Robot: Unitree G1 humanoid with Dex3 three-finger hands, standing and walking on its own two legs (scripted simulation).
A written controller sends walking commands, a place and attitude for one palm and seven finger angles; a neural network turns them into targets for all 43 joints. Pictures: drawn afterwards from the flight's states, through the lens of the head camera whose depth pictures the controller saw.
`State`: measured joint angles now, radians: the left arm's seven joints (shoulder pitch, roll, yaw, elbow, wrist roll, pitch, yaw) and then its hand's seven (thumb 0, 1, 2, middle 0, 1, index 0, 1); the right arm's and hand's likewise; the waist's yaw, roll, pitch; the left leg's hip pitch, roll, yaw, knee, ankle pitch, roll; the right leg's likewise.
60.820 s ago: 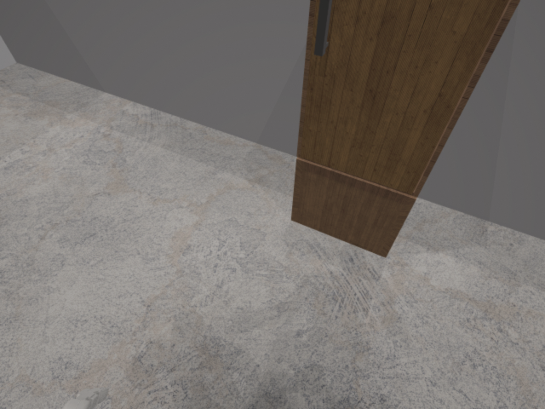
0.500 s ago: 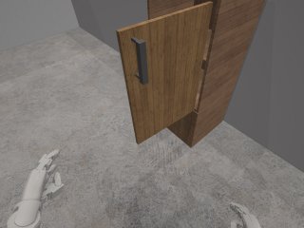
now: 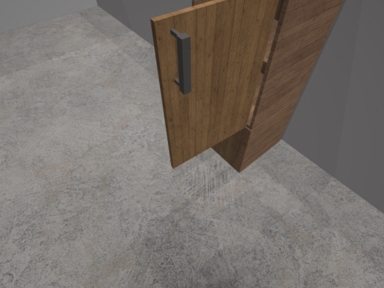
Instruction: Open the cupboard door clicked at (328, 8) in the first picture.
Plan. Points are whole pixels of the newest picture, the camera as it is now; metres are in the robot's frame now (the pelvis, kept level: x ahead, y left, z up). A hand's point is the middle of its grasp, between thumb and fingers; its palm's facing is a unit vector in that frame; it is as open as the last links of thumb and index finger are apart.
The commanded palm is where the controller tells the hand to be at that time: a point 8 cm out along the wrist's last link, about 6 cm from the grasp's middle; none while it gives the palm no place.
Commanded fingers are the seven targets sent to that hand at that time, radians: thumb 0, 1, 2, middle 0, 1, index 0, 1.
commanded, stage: let the arm hang, fingers relaxed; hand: left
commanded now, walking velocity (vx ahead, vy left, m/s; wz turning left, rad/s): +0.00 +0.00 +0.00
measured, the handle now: (180, 62) +0.60 +0.07 +0.14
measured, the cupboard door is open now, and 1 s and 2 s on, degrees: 86 86 86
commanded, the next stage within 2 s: look to check the result in 0.48 s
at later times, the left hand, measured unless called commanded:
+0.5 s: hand out of the picture +0.04 +0.16 -0.17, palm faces +0.02 -0.98 -0.22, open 7.3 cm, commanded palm none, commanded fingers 0.00 0.90 0.90 -0.20 -0.30 -0.20 -0.30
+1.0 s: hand out of the picture +0.04 +0.16 -0.17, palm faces +0.01 -0.97 -0.24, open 7.4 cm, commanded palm none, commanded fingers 0.00 0.90 0.90 -0.20 -0.30 -0.20 -0.30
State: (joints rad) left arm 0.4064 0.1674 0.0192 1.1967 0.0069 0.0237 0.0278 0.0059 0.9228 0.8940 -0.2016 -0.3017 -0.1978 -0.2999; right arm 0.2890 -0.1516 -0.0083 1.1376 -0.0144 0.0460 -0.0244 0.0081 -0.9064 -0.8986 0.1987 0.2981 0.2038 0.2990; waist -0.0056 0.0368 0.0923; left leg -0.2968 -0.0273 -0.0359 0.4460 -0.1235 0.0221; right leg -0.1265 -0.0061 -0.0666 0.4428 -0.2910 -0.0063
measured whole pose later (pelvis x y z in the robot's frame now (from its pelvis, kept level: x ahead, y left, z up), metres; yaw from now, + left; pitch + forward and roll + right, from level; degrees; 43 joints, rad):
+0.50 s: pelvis +0.02 -0.02 +0.00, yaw -1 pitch -2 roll +0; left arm 0.24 0.14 0.02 1.12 0.01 -0.01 0.04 0.00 0.92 0.89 -0.20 -0.30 -0.20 -0.30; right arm 0.23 -0.16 -0.01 1.14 -0.02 0.02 -0.03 0.01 -0.91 -0.90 0.20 0.30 0.20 0.30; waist -0.03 0.03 0.05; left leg -0.25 -0.02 -0.03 0.43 -0.15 0.00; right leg -0.08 0.00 -0.06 0.43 -0.31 -0.02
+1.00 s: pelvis +0.03 -0.03 +0.00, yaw -1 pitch -2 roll +0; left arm 0.25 0.16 0.02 1.14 0.01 -0.01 0.03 0.00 0.91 0.89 -0.20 -0.30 -0.20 -0.30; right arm 0.17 -0.20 -0.01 1.14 -0.02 0.02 -0.03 0.00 -0.91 -0.90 0.20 0.30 0.20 0.30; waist -0.01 0.03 0.08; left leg -0.21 0.00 -0.02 0.40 -0.16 -0.01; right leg -0.04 0.02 -0.05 0.38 -0.30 -0.04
